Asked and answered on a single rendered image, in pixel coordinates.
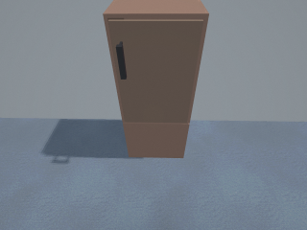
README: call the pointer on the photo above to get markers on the cupboard door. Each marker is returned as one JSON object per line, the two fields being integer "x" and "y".
{"x": 161, "y": 58}

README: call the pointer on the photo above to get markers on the handle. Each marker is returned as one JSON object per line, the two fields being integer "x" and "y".
{"x": 121, "y": 61}

